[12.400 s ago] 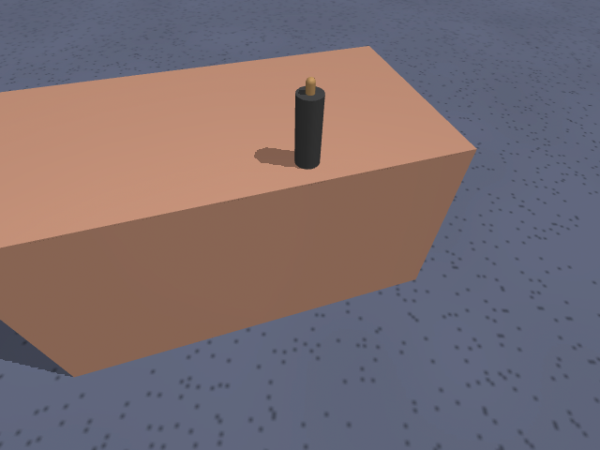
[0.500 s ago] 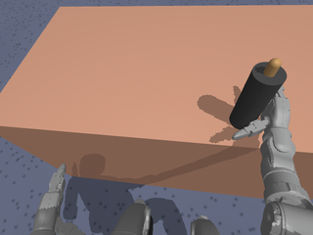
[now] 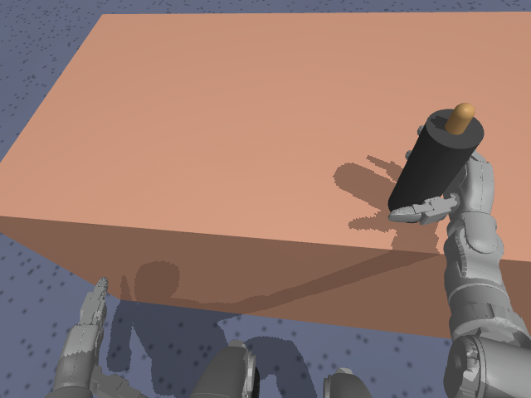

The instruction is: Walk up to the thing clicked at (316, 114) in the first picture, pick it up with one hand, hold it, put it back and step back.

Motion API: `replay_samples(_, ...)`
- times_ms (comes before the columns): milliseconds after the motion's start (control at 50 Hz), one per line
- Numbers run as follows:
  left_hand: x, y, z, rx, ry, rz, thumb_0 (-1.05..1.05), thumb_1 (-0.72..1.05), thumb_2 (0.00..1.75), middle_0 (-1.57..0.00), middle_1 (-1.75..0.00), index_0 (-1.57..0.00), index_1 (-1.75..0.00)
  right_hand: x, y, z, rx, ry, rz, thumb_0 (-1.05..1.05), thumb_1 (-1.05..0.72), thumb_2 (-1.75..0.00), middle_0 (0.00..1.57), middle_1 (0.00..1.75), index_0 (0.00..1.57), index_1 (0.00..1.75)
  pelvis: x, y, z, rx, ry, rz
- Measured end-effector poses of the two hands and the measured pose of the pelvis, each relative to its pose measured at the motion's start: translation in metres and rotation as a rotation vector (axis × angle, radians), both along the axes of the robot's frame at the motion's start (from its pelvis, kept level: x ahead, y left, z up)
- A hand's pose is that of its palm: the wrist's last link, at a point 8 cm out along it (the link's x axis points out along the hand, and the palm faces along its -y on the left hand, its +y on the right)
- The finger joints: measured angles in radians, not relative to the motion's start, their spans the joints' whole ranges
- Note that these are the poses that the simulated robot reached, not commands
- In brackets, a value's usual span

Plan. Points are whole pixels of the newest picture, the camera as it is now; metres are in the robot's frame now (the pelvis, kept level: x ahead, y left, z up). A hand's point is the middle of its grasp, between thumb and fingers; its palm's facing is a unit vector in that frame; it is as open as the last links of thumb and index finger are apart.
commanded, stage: close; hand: right
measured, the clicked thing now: (431, 166) +0.44 -0.19 +0.07
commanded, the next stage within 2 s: settle in 0.30 s
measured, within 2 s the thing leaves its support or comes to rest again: leaves its support in 0.68 s
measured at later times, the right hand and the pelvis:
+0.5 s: hand (428, 180) +0.44 -0.19 +0.04, palm faces +0.10 +0.99 +0.03, open 9.2 cm; pelvis +0.01 +0.00 +0.00, yaw +0 degrees
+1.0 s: hand (439, 160) +0.45 -0.19 +0.08, palm faces +0.10 +0.99 +0.02, open 9.1 cm; pelvis +0.01 -0.01 +0.02, yaw +0 degrees
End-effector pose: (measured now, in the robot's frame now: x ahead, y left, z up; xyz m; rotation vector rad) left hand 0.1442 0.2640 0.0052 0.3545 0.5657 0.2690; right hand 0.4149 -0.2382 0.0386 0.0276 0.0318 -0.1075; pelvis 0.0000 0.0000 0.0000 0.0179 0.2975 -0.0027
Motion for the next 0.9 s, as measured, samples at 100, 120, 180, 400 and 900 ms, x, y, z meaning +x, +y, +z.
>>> replay_samples(100,-0.003,-0.006,-0.002,-0.012,0.016,-0.007,-0.01,-0.53,0.05,-0.05,-0.05,-0.05,-0.05,0.0,0.001,0.0,-0.004,-0.008,0.013,-0.01,0.35,-0.32,0.83,0.58,0.83,0.58,0.001,-0.001,0.001,0.001,0.006,0.0)
replay_samples(120,-0.004,-0.007,-0.003,-0.014,0.023,-0.005,-0.01,-0.53,0.05,-0.05,-0.05,-0.05,-0.05,0.0,0.001,0.0,-0.004,-0.008,0.012,-0.01,0.33,-0.35,0.86,0.61,0.86,0.61,0.002,-0.002,0.001,0.002,0.007,0.0)
replay_samples(180,-0.005,-0.006,-0.004,-0.013,0.035,0.004,-0.01,-0.53,0.05,-0.05,-0.05,-0.05,-0.05,0.001,0.002,0.002,-0.001,-0.011,0.006,-0.01,0.25,-0.43,0.91,0.68,0.93,0.69,0.004,-0.003,0.002,0.003,0.006,0.0)
replay_samples(400,0.001,-0.006,0.002,-0.014,0.023,0.005,-0.01,-0.52,0.05,-0.05,-0.05,-0.05,-0.05,0.0,-0.001,0.002,-0.002,-0.013,0.002,0.0,0.27,-0.81,0.83,0.88,0.84,0.88,0.008,-0.004,0.004,0.0,0.003,0.004)
replay_samples(900,0.001,-0.009,-0.003,-0.051,0.044,0.025,-0.01,-0.52,0.05,-0.07,-0.06,-0.06,-0.06,0.003,-0.005,0.036,-0.01,-0.025,-0.001,0.0,0.26,-1.06,0.77,0.99,0.78,0.99,0.009,-0.007,0.014,0.0,-0.036,0.002)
